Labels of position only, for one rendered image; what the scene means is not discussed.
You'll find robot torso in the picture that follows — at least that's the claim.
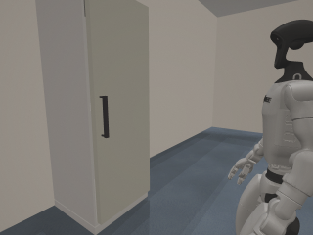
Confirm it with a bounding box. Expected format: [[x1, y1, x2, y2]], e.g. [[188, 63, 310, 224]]
[[259, 73, 313, 203]]

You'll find fridge door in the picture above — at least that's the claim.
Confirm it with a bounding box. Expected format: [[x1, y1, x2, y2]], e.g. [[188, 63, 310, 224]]
[[84, 0, 150, 225]]

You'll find robot right forearm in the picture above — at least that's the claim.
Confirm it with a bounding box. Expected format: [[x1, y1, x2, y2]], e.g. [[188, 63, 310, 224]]
[[246, 136, 264, 165]]

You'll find handle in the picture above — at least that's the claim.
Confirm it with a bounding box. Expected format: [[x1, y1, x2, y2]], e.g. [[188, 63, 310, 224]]
[[99, 96, 110, 138]]

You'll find left robot thigh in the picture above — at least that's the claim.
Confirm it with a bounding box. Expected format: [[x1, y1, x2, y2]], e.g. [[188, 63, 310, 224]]
[[240, 196, 300, 235]]

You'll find robot left forearm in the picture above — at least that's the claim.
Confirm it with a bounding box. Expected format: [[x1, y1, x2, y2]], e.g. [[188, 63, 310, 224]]
[[253, 151, 313, 235]]

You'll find left robot upper arm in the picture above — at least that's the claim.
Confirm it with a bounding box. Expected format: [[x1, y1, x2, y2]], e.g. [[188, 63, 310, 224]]
[[284, 80, 313, 169]]

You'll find right robot hand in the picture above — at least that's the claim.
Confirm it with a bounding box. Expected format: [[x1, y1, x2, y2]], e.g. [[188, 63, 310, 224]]
[[228, 158, 254, 185]]

